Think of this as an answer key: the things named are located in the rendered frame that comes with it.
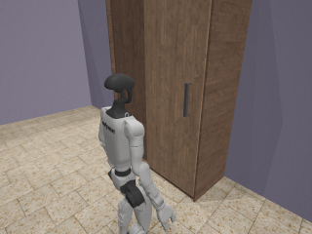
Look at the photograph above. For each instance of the handle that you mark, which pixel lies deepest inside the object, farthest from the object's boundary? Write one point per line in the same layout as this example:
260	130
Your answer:
186	98

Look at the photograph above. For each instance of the robot right thigh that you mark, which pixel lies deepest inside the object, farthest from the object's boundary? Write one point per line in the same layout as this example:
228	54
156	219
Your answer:
142	206

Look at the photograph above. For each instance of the wardrobe door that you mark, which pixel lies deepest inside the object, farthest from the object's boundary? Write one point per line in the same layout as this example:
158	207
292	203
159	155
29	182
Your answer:
176	35
127	18

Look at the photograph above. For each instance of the robot right upper arm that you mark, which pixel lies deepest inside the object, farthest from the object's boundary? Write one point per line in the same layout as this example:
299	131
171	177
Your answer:
134	132

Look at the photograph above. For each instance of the robot left upper arm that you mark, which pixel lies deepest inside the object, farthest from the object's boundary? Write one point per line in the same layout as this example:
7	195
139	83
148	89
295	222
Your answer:
100	130

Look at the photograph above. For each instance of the robot right hand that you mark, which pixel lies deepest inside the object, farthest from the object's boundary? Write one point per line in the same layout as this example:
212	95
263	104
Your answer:
164	214

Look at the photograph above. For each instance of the right robot forearm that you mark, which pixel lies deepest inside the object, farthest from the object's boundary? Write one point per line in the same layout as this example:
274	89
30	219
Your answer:
151	191

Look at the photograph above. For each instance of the robot thigh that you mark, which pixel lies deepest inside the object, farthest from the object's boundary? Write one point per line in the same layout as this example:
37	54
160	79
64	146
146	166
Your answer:
142	206
124	207

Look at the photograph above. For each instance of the left robot forearm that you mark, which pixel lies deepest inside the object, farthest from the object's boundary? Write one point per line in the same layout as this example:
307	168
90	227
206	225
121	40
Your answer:
103	145

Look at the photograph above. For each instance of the robot left thigh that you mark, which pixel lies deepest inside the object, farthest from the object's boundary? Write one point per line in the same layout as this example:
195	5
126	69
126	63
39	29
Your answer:
124	207

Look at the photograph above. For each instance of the robot left hand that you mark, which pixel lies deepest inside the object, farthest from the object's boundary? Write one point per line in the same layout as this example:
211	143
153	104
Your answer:
111	165

